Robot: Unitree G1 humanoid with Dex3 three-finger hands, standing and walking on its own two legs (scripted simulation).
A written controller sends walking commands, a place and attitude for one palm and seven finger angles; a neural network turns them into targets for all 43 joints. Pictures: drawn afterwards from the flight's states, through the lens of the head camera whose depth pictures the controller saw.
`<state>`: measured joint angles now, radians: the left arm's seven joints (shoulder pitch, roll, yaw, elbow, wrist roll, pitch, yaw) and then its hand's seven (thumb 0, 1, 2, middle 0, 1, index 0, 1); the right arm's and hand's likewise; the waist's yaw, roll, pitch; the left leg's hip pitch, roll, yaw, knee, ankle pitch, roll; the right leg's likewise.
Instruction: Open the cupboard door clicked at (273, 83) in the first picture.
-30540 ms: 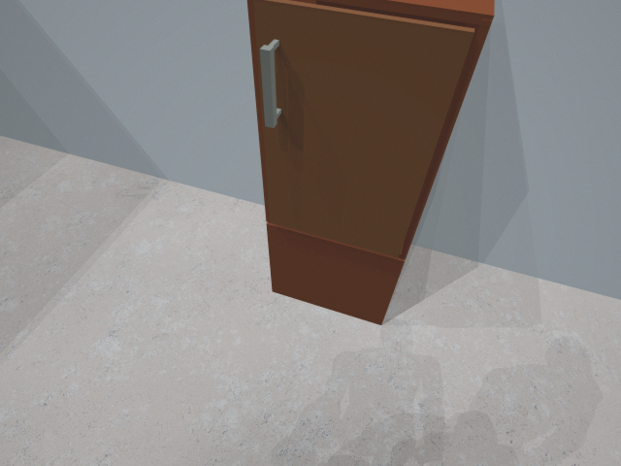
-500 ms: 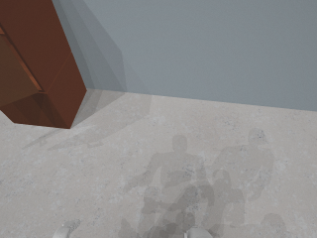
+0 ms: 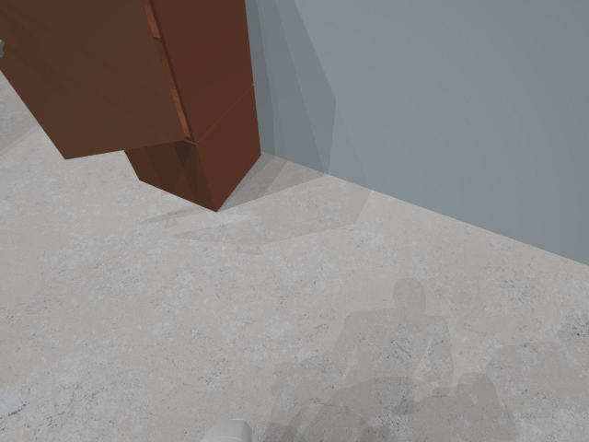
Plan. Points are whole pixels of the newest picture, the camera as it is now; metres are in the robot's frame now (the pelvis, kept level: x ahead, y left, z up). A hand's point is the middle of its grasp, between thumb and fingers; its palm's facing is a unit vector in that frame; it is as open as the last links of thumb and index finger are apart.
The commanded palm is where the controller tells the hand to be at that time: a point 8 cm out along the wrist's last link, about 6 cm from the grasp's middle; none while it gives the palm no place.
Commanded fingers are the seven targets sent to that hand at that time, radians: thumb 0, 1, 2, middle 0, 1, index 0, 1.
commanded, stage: turn to face it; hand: left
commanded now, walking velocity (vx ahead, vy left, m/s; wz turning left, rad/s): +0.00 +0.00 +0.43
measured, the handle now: out of the picture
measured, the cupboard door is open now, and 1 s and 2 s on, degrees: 41 41 41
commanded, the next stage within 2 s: take the last steps up to it in 0.50 s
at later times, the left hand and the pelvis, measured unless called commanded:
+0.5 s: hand out of the picture +0.06 +0.24 -0.17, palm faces +0.19 -0.96 -0.22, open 7.4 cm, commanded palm none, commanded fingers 0.00 0.90 0.90 -0.20 -0.30 -0.20 -0.30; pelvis +0.01 +0.03 +0.00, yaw +9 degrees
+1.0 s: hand out of the picture -0.05 +0.20 -0.16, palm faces +0.43 -0.88 -0.21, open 7.3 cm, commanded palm none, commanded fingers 0.00 0.90 0.90 -0.20 -0.30 -0.20 -0.30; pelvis +0.05 +0.05 +0.01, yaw +20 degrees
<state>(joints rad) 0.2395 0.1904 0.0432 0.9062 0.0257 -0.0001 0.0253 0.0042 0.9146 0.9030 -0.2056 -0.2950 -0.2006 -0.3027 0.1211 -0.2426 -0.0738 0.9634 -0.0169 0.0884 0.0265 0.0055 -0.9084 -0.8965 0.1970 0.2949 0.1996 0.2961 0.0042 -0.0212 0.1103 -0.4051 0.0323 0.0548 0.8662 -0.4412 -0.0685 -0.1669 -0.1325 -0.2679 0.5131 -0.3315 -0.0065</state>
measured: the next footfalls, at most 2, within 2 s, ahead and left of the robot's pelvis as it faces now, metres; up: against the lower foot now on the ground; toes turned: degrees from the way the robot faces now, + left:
left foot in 0.10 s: +0.04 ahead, +0.13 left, +0.00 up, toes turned +8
right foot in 0.58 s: +0.05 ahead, -0.09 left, +0.00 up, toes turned +7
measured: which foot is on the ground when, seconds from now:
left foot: up 0.00-0.08, down 0.10-0.58, up 0.60-1.00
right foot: down 0.00-0.10, up 0.12-0.56, down 0.58-1.00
